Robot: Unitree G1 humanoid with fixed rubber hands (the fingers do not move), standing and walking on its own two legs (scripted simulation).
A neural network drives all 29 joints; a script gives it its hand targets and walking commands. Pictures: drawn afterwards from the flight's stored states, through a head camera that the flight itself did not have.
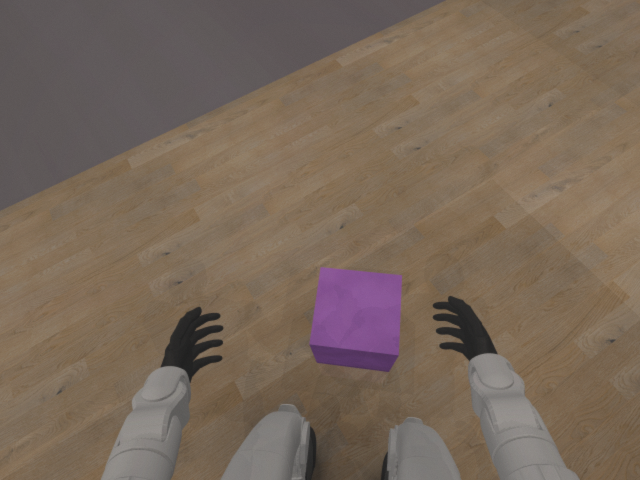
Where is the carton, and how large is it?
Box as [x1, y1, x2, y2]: [309, 267, 401, 371]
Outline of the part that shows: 321,267 309,343 316,361 322,363 388,371 398,355 401,275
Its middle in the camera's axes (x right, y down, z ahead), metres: +0.09 +0.24 +1.06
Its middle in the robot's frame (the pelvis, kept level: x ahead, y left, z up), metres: +0.44 -0.04 -0.60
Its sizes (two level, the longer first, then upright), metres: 0.210 0.200 0.250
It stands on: the floor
